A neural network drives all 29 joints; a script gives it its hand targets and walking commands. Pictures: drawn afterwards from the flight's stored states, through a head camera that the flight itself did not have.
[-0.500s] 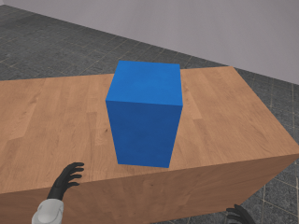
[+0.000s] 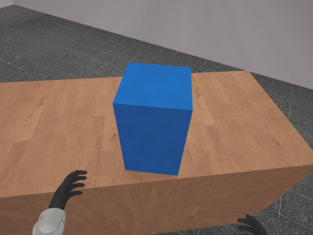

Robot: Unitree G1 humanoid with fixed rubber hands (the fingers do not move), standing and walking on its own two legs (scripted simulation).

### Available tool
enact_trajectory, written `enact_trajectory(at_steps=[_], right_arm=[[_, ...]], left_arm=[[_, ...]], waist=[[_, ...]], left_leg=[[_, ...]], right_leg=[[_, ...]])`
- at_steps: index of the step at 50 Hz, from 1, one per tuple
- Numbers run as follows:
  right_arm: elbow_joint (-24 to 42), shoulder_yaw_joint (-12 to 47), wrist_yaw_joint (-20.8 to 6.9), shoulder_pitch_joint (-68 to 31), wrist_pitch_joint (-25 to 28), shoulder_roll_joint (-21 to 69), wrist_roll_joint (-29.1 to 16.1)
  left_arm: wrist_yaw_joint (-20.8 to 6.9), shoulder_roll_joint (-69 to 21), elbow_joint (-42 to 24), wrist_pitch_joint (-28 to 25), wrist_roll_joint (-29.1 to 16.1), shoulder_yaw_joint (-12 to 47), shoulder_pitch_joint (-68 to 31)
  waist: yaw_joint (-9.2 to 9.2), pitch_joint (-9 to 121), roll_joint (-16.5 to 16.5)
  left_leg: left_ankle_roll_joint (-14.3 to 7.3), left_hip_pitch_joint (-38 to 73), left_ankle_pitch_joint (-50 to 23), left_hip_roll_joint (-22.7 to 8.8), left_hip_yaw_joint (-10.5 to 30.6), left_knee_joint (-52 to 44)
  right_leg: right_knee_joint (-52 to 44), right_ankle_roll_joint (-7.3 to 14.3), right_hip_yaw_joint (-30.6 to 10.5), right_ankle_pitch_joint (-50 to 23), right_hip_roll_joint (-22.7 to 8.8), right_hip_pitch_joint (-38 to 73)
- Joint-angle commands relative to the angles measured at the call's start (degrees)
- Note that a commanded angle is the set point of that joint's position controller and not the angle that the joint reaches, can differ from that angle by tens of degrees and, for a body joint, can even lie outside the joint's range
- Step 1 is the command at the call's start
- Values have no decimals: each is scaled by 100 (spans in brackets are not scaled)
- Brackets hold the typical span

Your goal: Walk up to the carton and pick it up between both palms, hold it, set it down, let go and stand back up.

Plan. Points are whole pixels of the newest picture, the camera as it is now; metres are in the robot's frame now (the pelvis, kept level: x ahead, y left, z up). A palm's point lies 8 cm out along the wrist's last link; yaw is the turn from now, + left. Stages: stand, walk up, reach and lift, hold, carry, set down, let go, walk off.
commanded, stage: stand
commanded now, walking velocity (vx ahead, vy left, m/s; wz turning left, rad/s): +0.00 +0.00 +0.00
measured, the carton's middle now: (154, 123) +0.40 +0.00 +0.06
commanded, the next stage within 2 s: none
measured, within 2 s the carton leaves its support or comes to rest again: neither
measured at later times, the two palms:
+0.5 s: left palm (56, 209) +0.20 +0.24 -0.02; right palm out of the picture +0.12 -0.26 -0.08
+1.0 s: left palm out of the picture +0.07 +0.27 -0.09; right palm out of the picture +0.14 -0.26 -0.08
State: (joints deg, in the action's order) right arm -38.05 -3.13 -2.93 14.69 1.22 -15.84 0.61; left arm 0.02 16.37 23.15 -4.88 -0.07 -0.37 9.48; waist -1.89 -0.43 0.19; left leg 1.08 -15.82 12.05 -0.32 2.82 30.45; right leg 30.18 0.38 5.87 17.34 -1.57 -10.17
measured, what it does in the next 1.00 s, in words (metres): stands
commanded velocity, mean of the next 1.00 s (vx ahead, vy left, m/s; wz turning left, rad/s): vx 0.00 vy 0.00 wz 0.00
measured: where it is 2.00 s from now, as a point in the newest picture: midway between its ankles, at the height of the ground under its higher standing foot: outside the picture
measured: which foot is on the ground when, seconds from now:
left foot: down 0.00-1.00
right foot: down 0.00-1.00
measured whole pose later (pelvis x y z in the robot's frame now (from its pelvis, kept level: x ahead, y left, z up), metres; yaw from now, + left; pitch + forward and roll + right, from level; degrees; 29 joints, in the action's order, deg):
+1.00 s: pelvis +0.00 +0.00 +0.00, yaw +3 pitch -3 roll -1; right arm -36.6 -2.6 -1.5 13.8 0.8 -16.1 0.7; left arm -0.6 17.1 35.6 -0.5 0.7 -1.9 19.4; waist 1.0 -2.6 0.1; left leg 1.4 -17.2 11.4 0.7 6.1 31.1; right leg 30.2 0.4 8.6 17.6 -2.1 -9.9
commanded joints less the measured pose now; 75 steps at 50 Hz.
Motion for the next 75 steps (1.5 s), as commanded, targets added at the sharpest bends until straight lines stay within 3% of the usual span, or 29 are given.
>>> enact_trajectory(at_steps=[1, 9, 11, 13, 16, 18, 21, 24, 28, 30, 34, 36, 37, 38, 45, 50, 53, 61, 62, 67, 74, 75], right_arm=[[484, -187, 7, -153, 76, -716, -17], [525, -210, 18, -182, 80, -740, -14], [523, -192, 17, -177, 74, -721, -17], [546, -190, 19, -208, 66, -753, -17], [561, -199, 17, -181, 73, -779, -15], [565, -194, 19, -222, 78, -753, -20], [572, -205, 21, -202, 72, -733, -21], [571, -202, 15, -204, 70, -758, -4], [609, -197, 18, -213, 68, -769, -13], [613, -198, 27, -190, 64, -786, -15], [617, -198, 20, -204, 53, -776, -7], [634, -202, 38, -229, 51, -789, -10], [629, -202, 52, -189, 56, -771, -27], [632, -202, 65, -224, 65, -766, -2], [632, -162, 140, -183, 53, -747, 0], [582, -136, 188, -201, 34, -774, 11], [629, -117, 199, -223, 23, -767, 23], [643, -91, 230, -221, 38, -736, 10], [666, -91, 231, -206, 36, -737, 8], [681, -92, 245, -235, 37, -776, 17], [686, -100, 261, -111, 33, -766, 19], [681, -108, 267, -140, 29, -783, 19]], left_arm=[[48, 834, 136, 266, 56, -316, 466], [40, 827, 150, 278, 48, -311, 451], [39, 841, 161, 283, 52, -318, 439], [34, 825, 146, 292, 47, -309, 448], [29, 820, 170, 290, 45, -310, 465], [30, 833, 167, 274, 59, -311, 437], [34, 818, 192, 274, 41, -312, 441], [26, 831, 185, 275, 63, -315, 478], [24, 857, 205, 285, 51, -327, 472], [29, 854, 201, 292, 56, -310, 451], [24, 853, 231, 308, 52, -316, 455], [3, 808, 285, 311, 55, -330, 414], [1, 827, 331, 306, 52, -336, 408], [-12, 814, 370, 304, 68, -343, 438], [-39, 838, 709, 315, 71, -375, 714], [-49, 797, 839, 349, 83, -364, 905], [-47, 814, 920, 362, 76, -366, 1015], [-51, 786, 946, 388, 73, -360, 1149], [-50, 801, 939, 389, 68, -351, 1107], [-68, 782, 933, 419, 61, -376, 1135], [-55, 790, 931, 448, 63, -378, 1077], [-58, 790, 940, 452, 65, -377, 1098]], waist=[[178, -158, -213], [186, -128, -94], [199, -116, -263], [204, -212, -31], [210, -120, -147], [217, -85, -54], [188, -206, -255], [216, -121, -57], [229, -50, -228], [207, -88, -70], [219, -240, -224], [210, -222, -6], [185, -201, -117], [210, -108, 13], [195, -17, 4], [220, -46, 237], [249, -187, 177], [292, -152, 151], [287, -188, 15], [345, 58, 179], [307, 13, 59], [320, 36, 166]], left_leg=[[-304, -41, -621, -450, 631, -419], [-301, -101, -802, -424, 640, -366], [-298, -83, -658, -421, 669, -408], [-294, -151, -618, -405, 670, -422], [-305, -105, -634, -430, 725, -442], [-309, -121, -675, -402, 705, -414], [-283, -179, -495, -384, 735, -464], [-292, -151, -555, -370, 726, -418], [-313, -110, -657, -368, 781, -380], [-318, -163, -571, -368, 809, -416], [-280, -232, -411, -341, 805, -438], [-289, -226, -328, -318, 800, -429], [-295, -204, -271, -330, 826, -444], [-310, -102, -340, -329, 806, -413], [-350, 76, -457, -350, 855, -390], [-369, 7, -303, -324, 888, -357], [-368, -73, -243, -300, 892, -351], [-385, -154, -659, -294, 961, -267], [-364, -170, -735, -286, 931, -244], [-401, -134, -716, -304, 1025, -261], [-376, -278, -855, -263, 1051, -261], [-393, -251, -807, -262, 1080, -268]], right_leg=[[-762, 168, -652, -104, -646, -233], [-728, 184, -598, -362, -660, -122], [-741, 162, -593, -151, -662, -178], [-772, 183, -612, -63, -670, -232], [-746, 159, -580, -37, -660, -181], [-750, 177, -594, -125, -683, -140], [-834, 164, -599, 132, -678, -229], [-821, 177, -592, -3, -695, -146], [-756, 167, -552, -103, -702, -158], [-744, 185, -545, 48, -691, -147], [-830, 175, -546, 274, -703, -274], [-845, 194, -558, 351, -712, -304], [-872, 196, -598, 396, -710, -267], [-850, 207, -591, 339, -706, -262], [-810, 166, -553, 248, -648, -279], [-836, 196, -564, 396, -643, -276], [-865, 202, -547, 521, -649, -370], [-730, 210, -486, 46, -645, -225], [-749, 205, -467, -10, -658, -224], [-624, 198, -391, 19, -620, -44], [-566, 222, -349, -147, -646, 112], [-560, 228, -357, -95, -646, 110]])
